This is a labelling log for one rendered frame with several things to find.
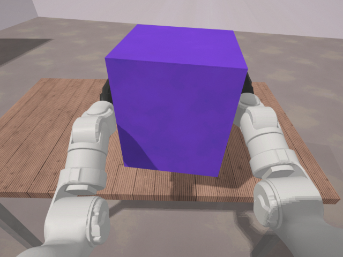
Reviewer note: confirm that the right robot forearm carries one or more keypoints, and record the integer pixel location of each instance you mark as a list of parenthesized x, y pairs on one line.
[(264, 138)]

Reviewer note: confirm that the table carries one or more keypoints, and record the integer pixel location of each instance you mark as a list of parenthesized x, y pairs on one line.
[(34, 139)]

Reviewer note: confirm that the carton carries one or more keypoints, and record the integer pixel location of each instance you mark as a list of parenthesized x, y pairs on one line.
[(175, 93)]

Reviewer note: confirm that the robot left upper arm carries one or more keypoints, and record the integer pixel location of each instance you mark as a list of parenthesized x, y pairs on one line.
[(74, 227)]

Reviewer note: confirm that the left robot forearm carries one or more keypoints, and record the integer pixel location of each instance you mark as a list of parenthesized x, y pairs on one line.
[(84, 172)]

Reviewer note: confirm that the robot right upper arm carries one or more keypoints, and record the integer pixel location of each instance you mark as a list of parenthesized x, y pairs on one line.
[(292, 208)]

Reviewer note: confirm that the robot right hand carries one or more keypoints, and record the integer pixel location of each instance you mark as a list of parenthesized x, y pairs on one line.
[(247, 87)]

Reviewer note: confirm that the robot left hand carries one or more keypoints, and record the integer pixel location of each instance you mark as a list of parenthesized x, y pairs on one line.
[(106, 93)]

